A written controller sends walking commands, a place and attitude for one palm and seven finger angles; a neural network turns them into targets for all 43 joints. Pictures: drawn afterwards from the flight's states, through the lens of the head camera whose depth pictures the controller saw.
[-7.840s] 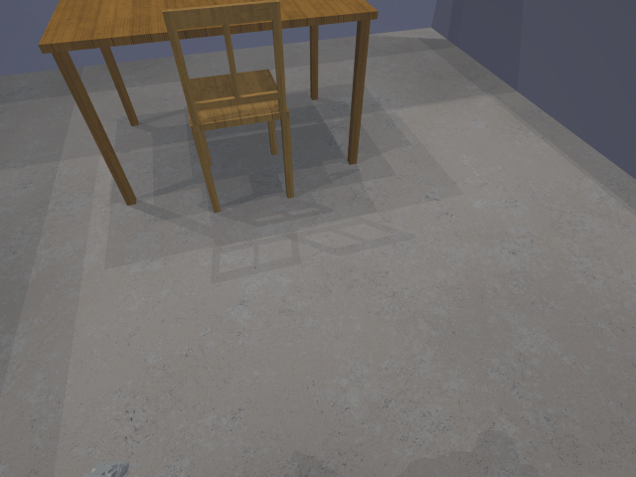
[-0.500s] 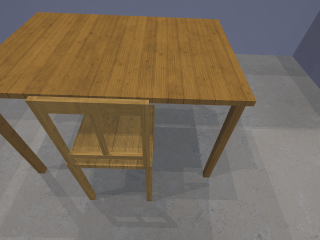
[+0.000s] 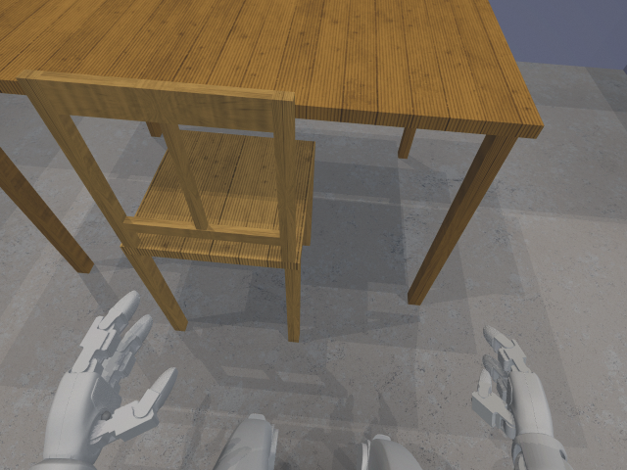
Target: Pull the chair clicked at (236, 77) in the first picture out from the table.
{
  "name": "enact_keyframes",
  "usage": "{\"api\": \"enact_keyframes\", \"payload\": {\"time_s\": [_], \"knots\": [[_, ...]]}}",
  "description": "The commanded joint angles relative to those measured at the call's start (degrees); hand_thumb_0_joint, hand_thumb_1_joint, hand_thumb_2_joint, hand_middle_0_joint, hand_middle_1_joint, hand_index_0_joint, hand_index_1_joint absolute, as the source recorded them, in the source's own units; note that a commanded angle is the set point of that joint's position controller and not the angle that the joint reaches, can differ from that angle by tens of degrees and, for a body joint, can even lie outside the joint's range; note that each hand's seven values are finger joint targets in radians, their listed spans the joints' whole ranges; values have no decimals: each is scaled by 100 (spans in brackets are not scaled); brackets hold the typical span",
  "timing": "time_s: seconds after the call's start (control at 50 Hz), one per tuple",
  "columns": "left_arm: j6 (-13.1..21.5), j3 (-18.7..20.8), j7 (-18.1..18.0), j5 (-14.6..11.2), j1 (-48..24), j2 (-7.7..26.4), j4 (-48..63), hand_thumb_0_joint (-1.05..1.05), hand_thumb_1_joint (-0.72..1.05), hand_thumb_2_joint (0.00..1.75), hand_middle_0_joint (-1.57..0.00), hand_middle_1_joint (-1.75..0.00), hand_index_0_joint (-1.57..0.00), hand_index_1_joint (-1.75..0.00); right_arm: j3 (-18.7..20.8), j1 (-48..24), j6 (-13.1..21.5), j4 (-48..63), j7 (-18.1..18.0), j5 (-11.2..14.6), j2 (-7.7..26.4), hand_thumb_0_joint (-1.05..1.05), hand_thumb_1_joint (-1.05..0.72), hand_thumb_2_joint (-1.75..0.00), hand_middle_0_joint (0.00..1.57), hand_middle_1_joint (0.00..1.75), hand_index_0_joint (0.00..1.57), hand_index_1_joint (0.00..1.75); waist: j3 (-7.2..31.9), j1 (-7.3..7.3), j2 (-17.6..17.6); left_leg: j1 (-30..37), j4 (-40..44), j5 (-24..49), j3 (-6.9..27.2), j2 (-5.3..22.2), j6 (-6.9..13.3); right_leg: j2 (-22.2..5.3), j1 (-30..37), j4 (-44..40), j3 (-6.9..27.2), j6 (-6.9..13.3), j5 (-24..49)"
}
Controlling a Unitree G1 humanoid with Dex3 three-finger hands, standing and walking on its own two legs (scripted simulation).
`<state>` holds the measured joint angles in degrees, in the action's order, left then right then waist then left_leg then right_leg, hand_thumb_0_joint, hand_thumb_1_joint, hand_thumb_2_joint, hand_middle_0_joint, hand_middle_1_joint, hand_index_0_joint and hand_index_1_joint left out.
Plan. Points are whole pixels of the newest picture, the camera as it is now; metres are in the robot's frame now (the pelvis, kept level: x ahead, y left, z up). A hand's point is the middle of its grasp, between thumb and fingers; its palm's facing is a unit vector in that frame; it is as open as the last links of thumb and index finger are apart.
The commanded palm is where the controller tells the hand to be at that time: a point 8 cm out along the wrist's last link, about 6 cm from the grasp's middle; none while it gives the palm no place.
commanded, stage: raise the hand toward the chair's back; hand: left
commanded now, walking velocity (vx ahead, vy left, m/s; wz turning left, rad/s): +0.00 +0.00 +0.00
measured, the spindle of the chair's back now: (187, 181) +0.53 +0.28 +0.00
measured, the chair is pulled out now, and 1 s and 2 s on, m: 0.00 0.00 0.00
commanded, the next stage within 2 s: aim the fingers beside a spindle in 1.58 s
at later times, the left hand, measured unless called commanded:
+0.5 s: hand (145, 348) +0.23 +0.22 +0.05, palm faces +0.00 -1.00 -0.04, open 14.4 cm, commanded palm +0.21 +0.27 +0.06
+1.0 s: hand (130, 321) +0.25 +0.24 +0.07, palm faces +0.02 -1.00 -0.06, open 16.9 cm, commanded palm +0.23 +0.29 +0.07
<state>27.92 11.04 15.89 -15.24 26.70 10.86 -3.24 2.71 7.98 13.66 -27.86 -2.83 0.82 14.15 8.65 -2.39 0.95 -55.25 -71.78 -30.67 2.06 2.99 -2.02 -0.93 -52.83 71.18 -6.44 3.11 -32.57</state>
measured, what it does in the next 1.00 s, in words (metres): stands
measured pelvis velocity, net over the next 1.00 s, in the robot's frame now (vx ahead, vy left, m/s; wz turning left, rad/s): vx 0.02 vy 0.03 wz -0.01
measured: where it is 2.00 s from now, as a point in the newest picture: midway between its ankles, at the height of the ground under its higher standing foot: outside the picture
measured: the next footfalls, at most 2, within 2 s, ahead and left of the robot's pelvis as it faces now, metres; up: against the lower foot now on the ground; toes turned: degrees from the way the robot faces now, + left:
none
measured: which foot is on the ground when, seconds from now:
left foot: down 0.00-1.00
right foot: down 0.00-1.00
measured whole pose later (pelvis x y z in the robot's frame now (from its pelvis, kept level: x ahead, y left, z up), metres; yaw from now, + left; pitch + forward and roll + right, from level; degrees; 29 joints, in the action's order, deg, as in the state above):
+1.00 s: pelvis +0.02 +0.03 +0.02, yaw +0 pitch +16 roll -3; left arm 20.6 12.2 15.4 -15.4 18.2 14.3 -1.3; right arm -1.6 12.9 10.5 -29.9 -2.7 0.7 12.5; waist 8.5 0.0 -1.8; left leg -52.5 -66.3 -29.5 1.0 2.0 0.7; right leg -1.5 -49.0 63.1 -5.4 0.1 -29.6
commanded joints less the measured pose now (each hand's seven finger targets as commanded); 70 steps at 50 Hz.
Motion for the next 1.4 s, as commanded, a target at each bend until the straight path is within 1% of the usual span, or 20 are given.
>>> {"api": "enact_keyframes", "payload": {"time_s": [0.0,0.04,0.08,0.14,0.18,0.22,0.26,0.32,0.36,0.4,0.46,0.54,0.66,0.78,0.84,1.04,1.12,1.14,1.28,1.38], "knots": [[520,65,215,-108,-1277,833,1688,0,27,63,-14,-20,-14,-20,117,192,329,456,-153,31,590,0,-90,-90,20,30,20,30,913,603,-369,328,588,849,-107,-236,400,85,645,-1773,1062,-249,379],[173,136,429,-198,-1043,877,1149,0,22,61,-13,-19,-13,-19,88,151,336,403,-190,64,612,0,-90,-90,20,30,20,30,803,523,-326,227,645,781,-60,-239,396,124,667,-1810,1019,-224,211],[-151,387,520,-280,-813,1005,1063,0,18,59,-13,-19,-13,-19,100,111,326,425,-202,110,601,0,-90,-90,20,30,20,30,1114,373,-166,236,743,845,-70,-264,397,47,1016,-1927,1087,-275,197],[-531,807,429,-400,-561,1140,919,0,11,56,-12,-18,-12,-18,108,0,259,477,-197,114,499,0,-90,-90,20,30,20,30,1338,140,-6,246,866,1102,-65,-290,373,6,1474,-1917,1087,-312,516],[-518,850,272,-397,-550,1085,1131,0,6,54,-12,-17,-12,-17,104,5,238,487,-162,99,435,0,-90,-90,20,30,20,30,1373,104,-84,333,971,1206,-85,-297,363,-26,1536,-1909,1039,-328,714],[-399,797,111,-351,-591,992,1158,0,1,52,-11,-16,-11,-16,122,44,244,431,-143,82,428,0,-90,-90,20,30,20,30,1266,158,104,416,1047,1223,-56,-274,366,20,1365,-1857,901,-334,756],[-212,654,53,-280,-709,971,1309,0,-3,50,-11,-15,-11,-15,118,74,274,432,-116,51,454,0,-90,-90,20,30,20,30,1230,166,-179,544,1117,1260,-46,-271,366,65,1208,-1746,787,-271,768],[-57,485,0,-205,-546,811,1058,0,-10,47,-10,-14,-10,-14,147,169,280,394,-92,51,513,0,-90,-90,20,30,20,30,1039,256,-2,608,1218,1132,-38,-279,371,108,969,-1720,618,-258,653],[12,469,29,-178,-707,930,1190,0,-15,45,-10,-14,-10,-14,134,196,277,431,-89,38,577,0,-90,-90,20,30,20,30,1110,243,-199,707,1261,1121,-31,-293,376,117,891,-1640,540,-220,679],[43,393,-10,-151,-667,886,1311,0,-20,43,-9,-13,-9,-13,133,234,288,444,-92,46,606,0,-90,-90,20,30,20,30,1169,235,-418,933,1380,1128,-17,-295,364,139,810,-1578,397,-197,766],[12,425,-93,-140,-650,913,1373,0,-27,40,-8,-12,-8,-12,135,251,250,468,-89,38,635,0,-90,-90,20,30,20,30,1167,265,-299,1053,1463,1183,24,-283,361,168,774,-1542,270,-193,908],[-39,402,-186,-96,-698,920,1406,0,-36,36,-7,-10,-7,-10,109,287,179,509,-85,23,654,0,-90,-90,20,30,20,30,1115,277,-406,1147,1533,1246,81,-275,340,212,732,-1489,182,-171,1002],[-150,277,-121,-32,-881,910,1536,0,-50,30,-6,-8,-6,-8,51,342,74,607,-58,20,686,0,-90,-90,20,30,20,30,1164,336,-622,1402,1603,1371,130,-248,306,227,679,-1497,121,-165,1163],[-292,387,-113,-38,-970,1004,1592,0,-50,30,-6,-8,-6,-8,13,366,10,650,-44,19,685,0,-90,-90,20,30,20,30,1256,310,-707,1577,1651,1625,161,-240,267,234,775,-1509,85,-154,1358],[-361,467,-108,-52,-1024,1058,1404,0,-50,30,-6,-8,-6,-8,7,367,-28,635,-50,23,688,0,-90,-90,20,30,20,30,1172,323,-524,1491,1643,1611,150,-244,279,250,833,-1561,91,-163,1378],[-343,652,23,-169,-1430,1242,1141,0,-50,30,-6,-8,-6,-8,-20,415,-4,569,-79,54,740,0,-90,-90,20,30,20,30,1217,330,-430,1400,1694,1517,71,-271,311,228,1087,-1733,189,-180,1340],[-346,626,37,-195,-1297,1155,1073,0,-50,30,-6,-8,-6,-8,6,442,17,558,-69,67,730,0,-90,-90,20,30,20,30,1284,319,-457,1446,1706,1646,11,-288,316,198,1219,-1783,222,-198,1517],[-380,655,36,-192,-1222,1165,904,0,-50,30,-6,-8,-6,-8,17,438,-4,548,-67,67,726,0,-90,-90,20,30,20,30,1187,322,-314,1372,1688,1651,8,-286,326,214,1240,-1794,228,-201,1545],[-167,670,-82,-148,-1336,1202,1084,0,-50,30,-6,-8,-6,-8,36,435,-5,522,-33,56,710,0,-90,-90,20,30,20,30,1255,323,-521,1385,1660,1665,-58,-295,322,172,1266,-1785,291,-209,1597],[-123,632,-70,-140,-1354,1163,910,0,-50,30,-6,-8,-6,-8,32,414,-25,526,-37,65,713,0,-90,-90,20,30,20,30,1162,350,-360,1245,1624,1521,-92,-308,341,150,1319,-1851,370,-231,1500]]}}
